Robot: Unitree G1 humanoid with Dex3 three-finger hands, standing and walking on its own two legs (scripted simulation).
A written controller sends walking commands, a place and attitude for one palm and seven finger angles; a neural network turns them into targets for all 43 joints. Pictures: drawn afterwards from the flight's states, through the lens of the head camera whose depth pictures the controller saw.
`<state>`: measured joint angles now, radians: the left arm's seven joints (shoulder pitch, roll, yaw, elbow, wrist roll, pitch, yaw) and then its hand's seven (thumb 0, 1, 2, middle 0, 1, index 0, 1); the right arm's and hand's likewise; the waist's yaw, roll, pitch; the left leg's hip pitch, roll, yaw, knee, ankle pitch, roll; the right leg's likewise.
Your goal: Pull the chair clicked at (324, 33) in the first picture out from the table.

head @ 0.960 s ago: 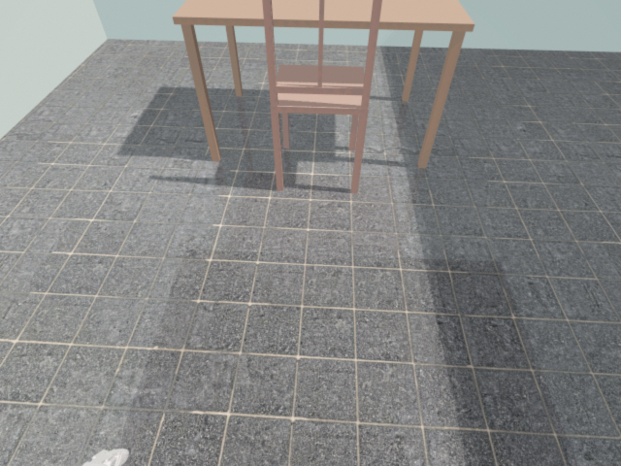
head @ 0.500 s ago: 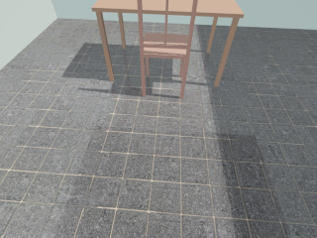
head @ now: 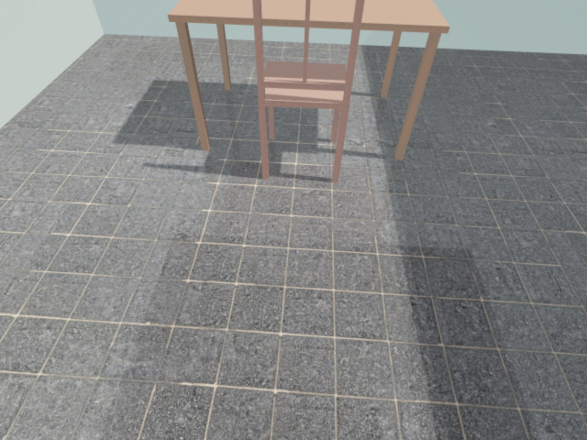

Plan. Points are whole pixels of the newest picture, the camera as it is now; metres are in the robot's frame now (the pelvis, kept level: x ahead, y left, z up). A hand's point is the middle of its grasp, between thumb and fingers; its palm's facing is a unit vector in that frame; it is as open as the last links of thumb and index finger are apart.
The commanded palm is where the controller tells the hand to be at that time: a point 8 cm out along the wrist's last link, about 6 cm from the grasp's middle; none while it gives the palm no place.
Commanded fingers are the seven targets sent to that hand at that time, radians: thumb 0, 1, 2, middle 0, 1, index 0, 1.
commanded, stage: look at it before walking up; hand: left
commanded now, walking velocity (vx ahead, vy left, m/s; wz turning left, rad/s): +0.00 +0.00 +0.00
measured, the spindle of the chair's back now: (306, 40) +1.49 +0.04 -0.07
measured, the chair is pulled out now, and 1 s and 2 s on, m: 0.00 0.00 0.00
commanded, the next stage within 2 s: walk to a spot facing it in 0.48 s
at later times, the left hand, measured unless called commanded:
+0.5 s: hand out of the picture +0.08 +0.25 -0.16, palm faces -0.03 -0.94 -0.33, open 7.4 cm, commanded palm none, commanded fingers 0.00 0.90 0.90 -0.20 -0.30 -0.20 -0.30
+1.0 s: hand out of the picture +0.05 +0.18 -0.20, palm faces -0.07 -0.98 -0.16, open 7.4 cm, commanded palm none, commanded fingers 0.00 0.90 0.90 -0.20 -0.30 -0.20 -0.30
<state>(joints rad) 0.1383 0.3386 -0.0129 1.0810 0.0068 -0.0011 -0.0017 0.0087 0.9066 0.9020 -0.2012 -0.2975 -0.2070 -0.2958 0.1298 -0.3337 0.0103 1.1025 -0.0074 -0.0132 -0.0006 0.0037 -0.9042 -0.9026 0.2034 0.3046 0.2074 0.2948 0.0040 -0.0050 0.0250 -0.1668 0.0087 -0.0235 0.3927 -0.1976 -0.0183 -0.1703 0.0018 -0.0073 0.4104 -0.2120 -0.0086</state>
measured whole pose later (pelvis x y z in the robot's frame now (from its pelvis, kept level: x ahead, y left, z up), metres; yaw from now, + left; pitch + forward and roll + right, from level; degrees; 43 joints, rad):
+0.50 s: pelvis +0.01 +0.00 +0.00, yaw +0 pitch -2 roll +0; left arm 0.15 0.34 -0.01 1.08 0.01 0.00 0.00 0.01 0.91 0.90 -0.20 -0.30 -0.21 -0.30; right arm 0.12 -0.34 0.01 1.11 -0.01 -0.01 0.00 0.00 -0.90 -0.90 0.20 0.30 0.21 0.29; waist 0.01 -0.01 0.03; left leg -0.15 0.01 -0.02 0.37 -0.20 -0.02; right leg -0.15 0.01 0.00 0.38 -0.21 -0.01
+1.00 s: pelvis +0.08 +0.00 -0.03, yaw -7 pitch +0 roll +0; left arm 0.41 0.18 0.02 1.10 0.02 -0.01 -0.01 0.01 0.91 0.90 -0.20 -0.30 -0.20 -0.30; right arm 0.35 -0.18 -0.01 1.12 -0.02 -0.05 -0.01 0.00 -0.91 -0.90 0.20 0.30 0.21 0.29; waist 0.01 -0.02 -0.01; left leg -0.18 0.06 0.08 0.67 -0.50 -0.02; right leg -0.27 0.04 0.06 0.77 -0.45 -0.04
